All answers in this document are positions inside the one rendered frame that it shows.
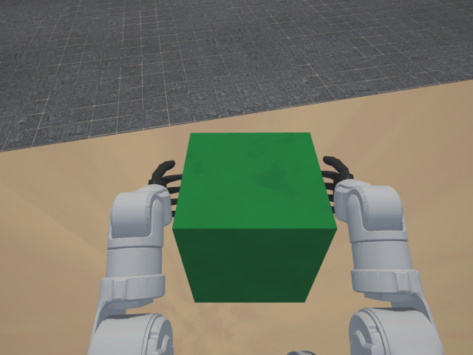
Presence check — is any left robot upper arm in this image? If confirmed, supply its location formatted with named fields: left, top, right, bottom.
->
left=89, top=313, right=174, bottom=355

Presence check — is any left robot forearm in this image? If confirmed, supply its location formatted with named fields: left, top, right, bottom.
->
left=87, top=184, right=172, bottom=355

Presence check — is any carton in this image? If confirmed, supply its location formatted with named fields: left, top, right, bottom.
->
left=172, top=132, right=337, bottom=302

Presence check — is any robot right hand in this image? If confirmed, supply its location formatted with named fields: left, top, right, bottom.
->
left=321, top=156, right=354, bottom=214

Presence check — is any right robot upper arm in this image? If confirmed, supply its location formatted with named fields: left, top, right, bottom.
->
left=349, top=307, right=443, bottom=355

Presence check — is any robot left hand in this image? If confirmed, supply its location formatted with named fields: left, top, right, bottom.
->
left=149, top=160, right=183, bottom=217

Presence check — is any right robot forearm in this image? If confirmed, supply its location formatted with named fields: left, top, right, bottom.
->
left=333, top=179, right=444, bottom=355

